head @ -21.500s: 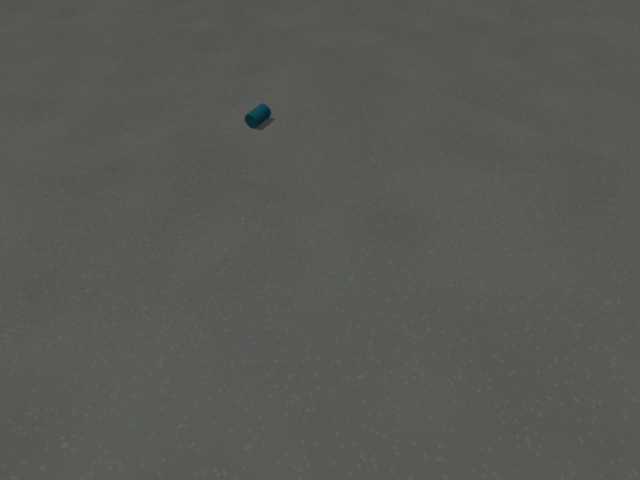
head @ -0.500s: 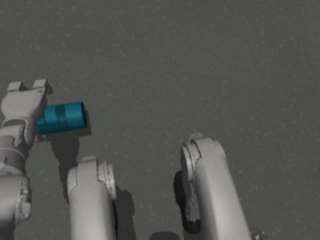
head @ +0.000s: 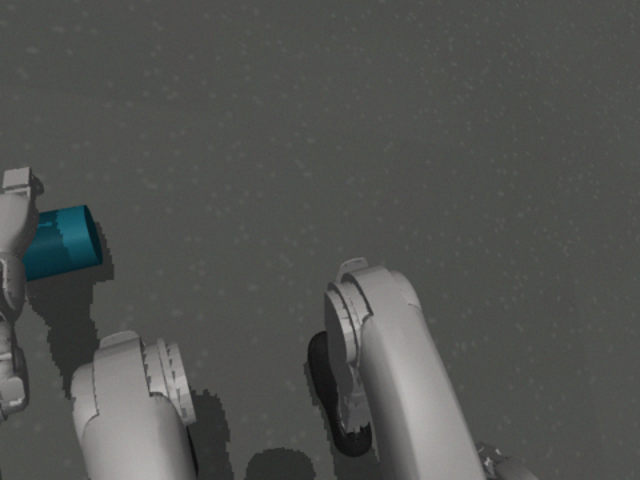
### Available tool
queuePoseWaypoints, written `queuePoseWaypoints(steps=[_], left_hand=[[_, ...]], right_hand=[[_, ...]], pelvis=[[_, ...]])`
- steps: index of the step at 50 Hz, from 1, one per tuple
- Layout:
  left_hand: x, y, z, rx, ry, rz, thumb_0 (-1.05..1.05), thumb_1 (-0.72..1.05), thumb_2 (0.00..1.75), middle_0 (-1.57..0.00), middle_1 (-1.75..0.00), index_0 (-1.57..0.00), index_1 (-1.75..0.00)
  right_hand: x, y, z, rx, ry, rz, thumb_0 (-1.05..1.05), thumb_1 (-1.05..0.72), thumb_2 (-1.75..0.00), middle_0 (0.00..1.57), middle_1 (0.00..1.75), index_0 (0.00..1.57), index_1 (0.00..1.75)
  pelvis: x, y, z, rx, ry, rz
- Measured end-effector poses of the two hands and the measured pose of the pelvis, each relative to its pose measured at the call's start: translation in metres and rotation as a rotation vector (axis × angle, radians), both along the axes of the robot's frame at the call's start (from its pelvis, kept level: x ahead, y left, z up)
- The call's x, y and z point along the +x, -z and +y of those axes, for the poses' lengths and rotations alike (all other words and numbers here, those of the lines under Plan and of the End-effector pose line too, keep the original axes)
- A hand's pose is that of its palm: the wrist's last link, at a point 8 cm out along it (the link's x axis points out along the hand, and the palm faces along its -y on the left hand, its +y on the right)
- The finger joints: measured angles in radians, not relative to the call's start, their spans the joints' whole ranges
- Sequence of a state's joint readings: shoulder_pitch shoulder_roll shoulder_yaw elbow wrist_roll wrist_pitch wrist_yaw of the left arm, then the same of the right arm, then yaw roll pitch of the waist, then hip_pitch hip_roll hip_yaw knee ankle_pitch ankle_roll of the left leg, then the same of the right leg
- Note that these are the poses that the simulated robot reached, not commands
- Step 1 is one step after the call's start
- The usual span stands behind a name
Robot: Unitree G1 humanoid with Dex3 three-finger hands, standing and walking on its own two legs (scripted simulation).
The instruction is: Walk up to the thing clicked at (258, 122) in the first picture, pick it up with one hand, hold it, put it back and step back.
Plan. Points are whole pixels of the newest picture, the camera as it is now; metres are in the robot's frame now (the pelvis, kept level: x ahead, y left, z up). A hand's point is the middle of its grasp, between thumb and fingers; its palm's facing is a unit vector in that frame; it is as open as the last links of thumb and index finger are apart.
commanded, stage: rest palm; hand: left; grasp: from above
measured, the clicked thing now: (37, 246) +0.46 +0.25 -0.27
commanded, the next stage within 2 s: close in 0.36 s
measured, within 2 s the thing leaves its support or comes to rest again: neither
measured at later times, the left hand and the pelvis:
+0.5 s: hand (21, 255) +0.45 +0.26 -0.23, palm faces -0.45 -0.13 -0.88, open 13.3 cm; pelvis +0.00 +0.00 -0.02, yaw -2 degrees
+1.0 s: hand (29, 245) +0.46 +0.25 -0.24, palm faces -0.43 -0.11 -0.90, open 11.7 cm; pelvis +0.00 +0.01 -0.02, yaw -4 degrees
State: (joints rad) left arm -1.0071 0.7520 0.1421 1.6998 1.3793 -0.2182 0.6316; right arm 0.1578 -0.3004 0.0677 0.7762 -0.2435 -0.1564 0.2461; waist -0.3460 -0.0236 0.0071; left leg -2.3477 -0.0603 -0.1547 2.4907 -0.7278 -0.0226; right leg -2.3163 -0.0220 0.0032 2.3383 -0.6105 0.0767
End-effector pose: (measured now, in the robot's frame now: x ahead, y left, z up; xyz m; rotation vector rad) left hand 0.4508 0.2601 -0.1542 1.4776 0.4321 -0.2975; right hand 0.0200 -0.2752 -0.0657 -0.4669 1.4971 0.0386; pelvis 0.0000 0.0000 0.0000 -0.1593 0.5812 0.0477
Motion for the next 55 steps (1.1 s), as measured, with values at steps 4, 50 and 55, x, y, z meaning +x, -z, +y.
queuePoseWaypoints(steps=[4,50,55], left_hand=[[0.005,0.012,0.001,-0.006,-0.012,0.013,0.0,-0.46,1.0,-0.08,-1.04,-0.09,-1.03],[0.014,0.033,-0.004,-0.025,-0.021,-0.018,0.0,-0.18,0.83,-0.31,-0.91,-0.34,-0.88],[0.018,0.035,-0.003,-0.032,-0.025,-0.008,0.0,-0.18,0.81,-0.34,-0.89,-0.36,-0.87]], right_hand=[[-0.01,0.007,0.009,0.042,0.001,0.046,0.0,-0.9,-0.9,0.21,0.3,0.2,0.29],[-0.003,0.0,0.025,0.111,-0.144,-0.008,0.0,-0.9,-0.9,0.2,0.3,0.2,0.29],[-0.007,-0.001,0.025,0.112,-0.141,0.014,0.0,-0.9,-0.9,0.2,0.3,0.2,0.29]], pelvis=[[0.004,0.006,0.001,-0.008,0.005,-0.005],[-0.002,0.019,0.01,-0.071,0.028,-0.093],[0.0,0.019,0.009,-0.072,0.031,-0.091]])
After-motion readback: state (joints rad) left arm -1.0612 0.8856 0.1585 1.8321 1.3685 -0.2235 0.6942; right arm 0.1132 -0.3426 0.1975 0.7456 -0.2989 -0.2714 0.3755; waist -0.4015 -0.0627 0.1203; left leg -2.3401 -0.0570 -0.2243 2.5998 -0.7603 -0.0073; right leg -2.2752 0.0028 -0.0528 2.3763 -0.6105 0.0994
